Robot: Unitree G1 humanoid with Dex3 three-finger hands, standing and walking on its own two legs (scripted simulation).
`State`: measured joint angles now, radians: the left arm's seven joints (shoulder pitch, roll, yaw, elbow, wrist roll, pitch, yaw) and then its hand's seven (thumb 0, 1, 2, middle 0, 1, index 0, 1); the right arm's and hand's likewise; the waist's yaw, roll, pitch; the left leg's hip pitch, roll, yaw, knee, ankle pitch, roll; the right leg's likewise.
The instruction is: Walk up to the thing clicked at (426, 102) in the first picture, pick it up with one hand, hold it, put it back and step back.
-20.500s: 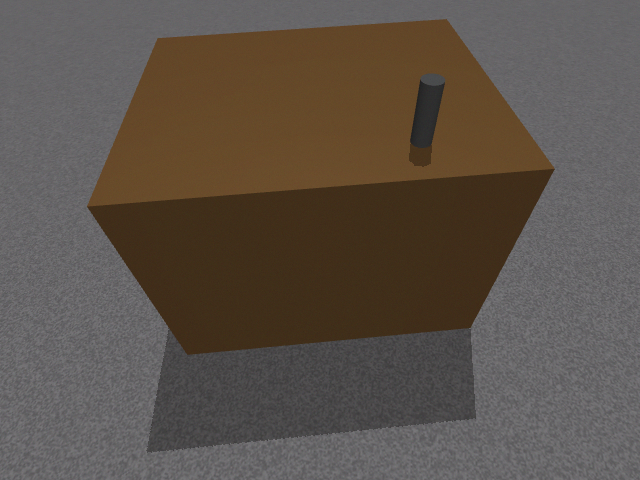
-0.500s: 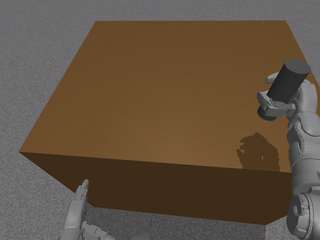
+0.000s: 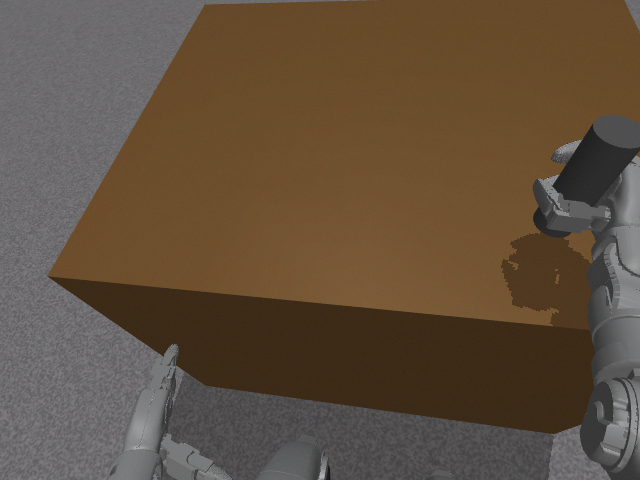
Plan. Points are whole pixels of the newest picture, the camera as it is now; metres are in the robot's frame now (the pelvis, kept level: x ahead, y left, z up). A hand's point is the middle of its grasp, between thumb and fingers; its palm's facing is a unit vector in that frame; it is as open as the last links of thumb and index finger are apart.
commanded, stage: lower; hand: right
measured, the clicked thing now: (581, 183) +0.46 -0.21 +0.09
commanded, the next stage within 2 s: loosen in 0.84 s
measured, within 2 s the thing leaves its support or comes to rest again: rests again in 0.74 s
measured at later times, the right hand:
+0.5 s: hand (556, 199) +0.47 -0.20 +0.05, palm faces +0.12 +0.99 +0.01, open 6.8 cm
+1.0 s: hand (548, 204) +0.48 -0.19 +0.03, palm faces +0.13 +0.99 +0.02, open 6.8 cm
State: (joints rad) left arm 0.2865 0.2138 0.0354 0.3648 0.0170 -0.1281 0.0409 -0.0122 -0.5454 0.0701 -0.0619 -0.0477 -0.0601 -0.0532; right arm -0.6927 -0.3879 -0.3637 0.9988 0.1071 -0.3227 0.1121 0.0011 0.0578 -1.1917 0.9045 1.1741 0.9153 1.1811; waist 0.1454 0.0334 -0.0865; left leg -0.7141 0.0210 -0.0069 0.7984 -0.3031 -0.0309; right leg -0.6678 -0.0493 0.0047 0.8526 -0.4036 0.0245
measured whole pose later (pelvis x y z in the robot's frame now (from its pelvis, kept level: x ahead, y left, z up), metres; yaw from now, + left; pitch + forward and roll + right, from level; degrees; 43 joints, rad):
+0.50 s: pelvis +0.00 -0.01 -0.02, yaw +0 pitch +17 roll +2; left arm 0.34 0.22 0.04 0.21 0.03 -0.11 0.02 -0.01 -0.55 0.07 -0.06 -0.05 -0.06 -0.05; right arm -0.74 -0.41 -0.38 1.04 0.07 -0.36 0.10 0.00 0.06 -1.19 0.91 1.17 0.92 1.17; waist 0.17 0.03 -0.12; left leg -0.87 0.02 0.00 0.93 -0.35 -0.04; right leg -0.83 -0.05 0.01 1.00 -0.46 0.02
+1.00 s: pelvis +0.00 +0.00 -0.03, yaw +0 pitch +19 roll +2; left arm 0.37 0.23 0.04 0.11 0.04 -0.09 0.01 -0.01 -0.55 0.06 -0.06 -0.04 -0.06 -0.05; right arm -0.73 -0.40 -0.41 1.04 0.07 -0.39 0.11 0.00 0.06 -1.19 0.91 1.17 0.92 1.17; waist 0.18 0.02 -0.13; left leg -0.93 0.02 0.01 1.00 -0.39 -0.03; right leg -0.89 -0.05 0.03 1.06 -0.49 0.03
